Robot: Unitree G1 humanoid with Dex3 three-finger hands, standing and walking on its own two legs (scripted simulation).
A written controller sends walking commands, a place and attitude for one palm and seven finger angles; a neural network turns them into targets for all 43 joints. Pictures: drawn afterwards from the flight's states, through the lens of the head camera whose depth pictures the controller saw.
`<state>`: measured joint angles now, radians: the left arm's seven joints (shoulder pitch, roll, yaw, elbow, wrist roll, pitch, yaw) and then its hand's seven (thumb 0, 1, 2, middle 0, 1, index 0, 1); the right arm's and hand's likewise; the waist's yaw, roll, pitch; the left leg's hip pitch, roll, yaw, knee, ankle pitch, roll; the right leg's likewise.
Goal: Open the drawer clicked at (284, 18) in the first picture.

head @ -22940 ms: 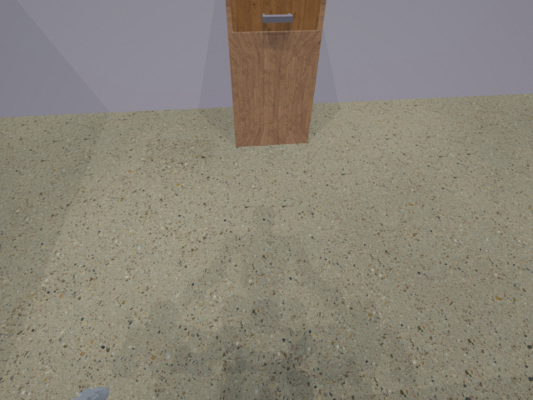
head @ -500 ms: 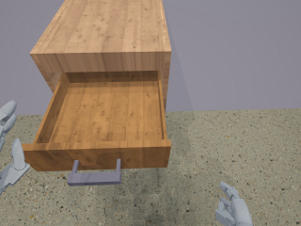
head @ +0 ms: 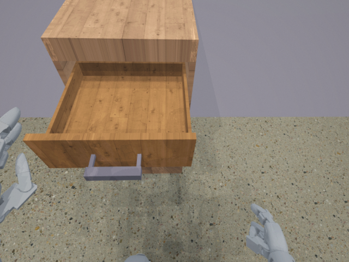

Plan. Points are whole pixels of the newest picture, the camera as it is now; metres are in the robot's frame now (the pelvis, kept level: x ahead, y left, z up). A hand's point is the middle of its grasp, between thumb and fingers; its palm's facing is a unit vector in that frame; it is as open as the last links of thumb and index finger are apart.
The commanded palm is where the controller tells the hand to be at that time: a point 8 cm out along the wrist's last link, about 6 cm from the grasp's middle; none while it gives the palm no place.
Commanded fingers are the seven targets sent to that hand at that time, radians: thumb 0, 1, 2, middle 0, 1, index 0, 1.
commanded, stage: step back with the hand held close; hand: left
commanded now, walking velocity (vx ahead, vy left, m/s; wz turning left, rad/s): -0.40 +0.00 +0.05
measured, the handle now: (115, 165) +0.34 +0.17 -0.01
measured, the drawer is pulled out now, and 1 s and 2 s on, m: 0.30 0.30 0.30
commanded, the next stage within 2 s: stop stepping back and stand still in 0.12 s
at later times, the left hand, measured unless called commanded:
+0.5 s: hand out of the picture +0.07 +0.22 +0.17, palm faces +0.36 -0.83 -0.43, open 7.4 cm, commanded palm +0.01 +0.27 +0.19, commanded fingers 0.00 0.90 0.90 -0.20 -0.30 -0.20 -0.30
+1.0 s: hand out of the picture +0.04 +0.23 +0.16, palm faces +0.35 -0.84 -0.42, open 7.4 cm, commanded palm -0.02 +0.28 +0.19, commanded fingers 0.00 0.90 0.90 -0.20 -0.30 -0.20 -0.30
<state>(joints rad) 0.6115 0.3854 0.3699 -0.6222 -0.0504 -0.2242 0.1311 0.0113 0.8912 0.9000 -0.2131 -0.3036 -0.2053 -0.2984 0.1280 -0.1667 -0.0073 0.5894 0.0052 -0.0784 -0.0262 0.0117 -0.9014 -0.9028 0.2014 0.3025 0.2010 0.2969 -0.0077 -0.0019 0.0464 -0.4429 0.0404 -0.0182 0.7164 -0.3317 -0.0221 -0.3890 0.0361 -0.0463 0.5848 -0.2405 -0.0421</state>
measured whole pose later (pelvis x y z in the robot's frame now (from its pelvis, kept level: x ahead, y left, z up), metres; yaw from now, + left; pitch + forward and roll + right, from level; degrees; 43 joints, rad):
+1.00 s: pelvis -0.14 +0.00 +0.01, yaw +0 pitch -1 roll -1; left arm 0.65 0.35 0.32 -0.56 -0.03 -0.20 0.16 0.01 0.89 0.90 -0.21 -0.30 -0.21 -0.30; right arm 0.22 -0.19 0.01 0.62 0.01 -0.10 -0.03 0.01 -0.90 -0.90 0.20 0.30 0.20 0.30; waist -0.01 0.00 0.02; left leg -0.26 0.01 0.02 0.52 -0.25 0.03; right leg -0.22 0.03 -0.05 0.44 -0.21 -0.02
